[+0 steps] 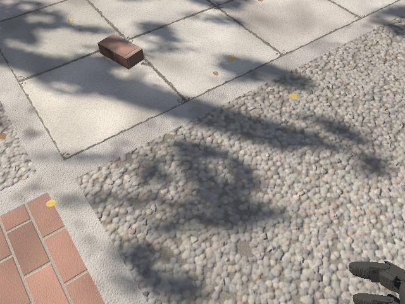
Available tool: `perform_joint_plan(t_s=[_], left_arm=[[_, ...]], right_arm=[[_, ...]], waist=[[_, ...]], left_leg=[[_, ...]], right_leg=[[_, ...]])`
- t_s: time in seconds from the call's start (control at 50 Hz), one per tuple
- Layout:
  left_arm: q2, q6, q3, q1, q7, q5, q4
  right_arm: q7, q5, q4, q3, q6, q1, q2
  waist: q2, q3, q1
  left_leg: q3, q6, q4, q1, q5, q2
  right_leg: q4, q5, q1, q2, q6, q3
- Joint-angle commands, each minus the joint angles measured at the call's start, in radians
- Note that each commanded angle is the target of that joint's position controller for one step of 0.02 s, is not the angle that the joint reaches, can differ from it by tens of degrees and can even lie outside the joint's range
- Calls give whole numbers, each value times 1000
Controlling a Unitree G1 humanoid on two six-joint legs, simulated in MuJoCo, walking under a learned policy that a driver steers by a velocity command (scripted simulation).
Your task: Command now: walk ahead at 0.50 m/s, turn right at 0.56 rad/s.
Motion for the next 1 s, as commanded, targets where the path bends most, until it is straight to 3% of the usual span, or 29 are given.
perform_joint_plan(t_s=[0.02,0.04,0.06,0.08,0.1,0.12,0.16,0.22,0.28,0.34,0.4,0.44,0.48,0.5,0.52,0.54,0.56,0.58,0.6,0.62,0.64,0.66,0.72,0.78,0.84,0.88,0.96,1.0], left_arm=[[32,-16,-5,-52,0,30,-102],[12,-26,-16,93,-3,-9,-133],[121,-23,4,63,1,-20,-97],[161,-16,17,-48,-1,-10,-112],[144,-11,18,-93,-1,0,-122],[131,-10,21,-120,-5,8,-136],[92,-1,18,-107,-16,-5,-145],[62,9,11,-148,-19,1,-172],[53,5,5,-196,-28,2,-185],[37,-6,-4,-292,-47,3,-207],[32,-8,-9,-378,-65,0,-243],[44,-7,-4,-401,-74,-1,-264],[78,-1,14,-354,-76,6,-268],[105,2,31,-266,-73,9,-252],[151,5,60,-99,-61,6,-207],[230,14,85,53,-37,6,-174],[316,0,82,6,-38,5,-187],[212,-8,59,51,-43,8,-187],[183,-19,47,3,-45,14,-176],[156,-24,36,-65,-45,11,-176],[122,-26,25,-125,-44,18,-181],[99,-31,15,-155,-43,28,-188],[107,-52,16,-165,-39,27,-163],[116,-61,18,-134,-28,33,-123],[122,-63,16,-119,-21,36,-98],[135,-64,20,-94,-18,34,-76],[144,-46,27,-53,-13,24,-32],[156,-31,32,-63,-5,19,-26]], right_arm=[[-20,-15,-14,-84,-18,323,-237],[-10,-16,27,-97,-2,368,-290],[-8,-1,-2,-74,3,323,-178],[-12,0,-7,-59,9,286,-127],[-11,-8,-9,-51,14,242,-118],[-10,-11,0,-46,18,213,-101],[-10,-14,13,-43,12,197,-91],[-10,-8,40,-55,3,205,-123],[-13,-10,63,-63,9,210,-148],[-18,-4,85,-65,19,230,-170],[-20,8,112,-71,33,274,-196],[-20,19,123,-77,46,285,-214],[-27,27,122,-87,57,277,-246],[-31,31,126,-89,64,280,-256],[-34,32,127,-79,66,279,-237],[-32,-2,108,-51,57,305,-170],[-11,-19,63,-8,28,410,-55],[2,24,76,-33,2,296,-167],[4,51,44,-39,-7,206,-187],[-4,36,45,-33,-9,184,-170],[-9,13,55,-37,-4,185,-170],[-8,10,65,-40,9,218,-168],[-8,7,89,-33,44,259,-124],[-9,7,73,-25,55,182,-100],[5,17,60,-18,47,107,-82],[16,22,38,-12,43,46,-70],[42,22,-9,-10,40,-24,-68],[56,18,-28,-13,39,-20,-75]], waist=[[20,-283,-206],[374,-353,-125],[206,-247,-155],[104,-126,-180],[34,-64,-159],[38,-15,-140],[89,3,-111],[65,17,-105],[44,18,-115],[36,41,-152],[36,68,-180],[46,75,-172],[81,27,-126],[86,-28,-69],[56,-113,22],[-85,-217,68],[-291,-348,-61],[-145,-386,35],[-126,-221,30],[-52,-138,-14],[-53,-85,-52],[-72,-72,-88],[-74,-49,-120],[-68,0,-96],[-70,31,-60],[-66,58,-30],[-56,87,-5],[-71,71,-23]], left_leg=[[-235,126,15,621,-51,263],[-696,281,-76,837,-285,452],[-680,250,-114,758,-467,427],[-503,204,-124,637,-425,377],[-386,185,-147,517,-295,332],[-305,182,-172,438,-203,297],[-185,178,-222,352,-119,258],[-82,206,-266,340,-4,269],[25,197,-272,375,95,262],[125,169,-268,392,121,243],[170,152,-253,456,140,266],[197,136,-212,512,243,287],[238,115,-84,545,575,288],[253,105,49,529,710,281],[280,79,252,434,698,247],[283,40,568,159,266,199],[147,-7,883,-223,-575,9],[-3,3,956,-307,-535,37],[16,18,931,-363,-449,75],[22,21,851,-325,-363,121],[26,14,784,-264,-318,147],[17,10,755,-195,-284,165],[34,-21,675,-164,-210,169],[28,-35,537,-232,-39,172],[40,-18,348,-208,142,139],[51,-4,258,-202,193,115],[61,35,162,-277,118,87],[95,64,144,-260,14,60]], right_leg=[[423,169,-273,-89,-29,27],[691,-206,-615,-17,12,-63],[799,-143,-711,-104,27,-38],[817,-45,-728,-131,35,-67],[797,25,-691,-163,44,-91],[752,69,-676,-187,48,-94],[713,106,-619,-220,53,-116],[643,172,-658,-236,71,-127],[508,306,-672,-240,78,-139],[334,442,-627,-223,64,-190],[228,434,-613,-206,40,-236],[184,359,-596,-188,12,-265],[165,250,-479,-125,-30,-322],[137,229,-343,-85,-59,-339],[66,309,-90,-49,-98,-334],[71,361,238,-217,-161,-85],[-52,211,505,-468,-351,485],[-147,121,489,-476,-330,522],[-157,197,362,-442,-282,360],[-161,293,208,-397,-246,238],[-178,402,79,-360,-225,147],[-208,459,-2,-334,-218,96],[-279,549,-88,-323,-225,-11],[-313,579,-80,-304,-194,-116],[-335,525,-65,-280,-145,-211],[-352,494,-32,-300,-133,-238],[-300,574,143,-358,-119,-271],[-228,756,207,-376,-98,-291]])
Keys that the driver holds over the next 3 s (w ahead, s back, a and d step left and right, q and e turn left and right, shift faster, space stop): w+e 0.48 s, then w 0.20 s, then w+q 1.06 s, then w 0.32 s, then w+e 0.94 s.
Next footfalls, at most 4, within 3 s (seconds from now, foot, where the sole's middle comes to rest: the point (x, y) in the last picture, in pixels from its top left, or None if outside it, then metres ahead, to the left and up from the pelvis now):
0.54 right None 0.39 -0.19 -0.77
1.08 left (258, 225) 0.77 -0.09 -0.77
1.54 right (318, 175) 1.01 -0.32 -0.77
2.04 left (239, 130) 1.23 0.00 -0.77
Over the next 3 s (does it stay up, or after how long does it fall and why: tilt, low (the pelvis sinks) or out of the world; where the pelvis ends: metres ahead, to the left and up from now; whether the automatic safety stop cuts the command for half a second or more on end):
stays up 1.63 -0.10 0.01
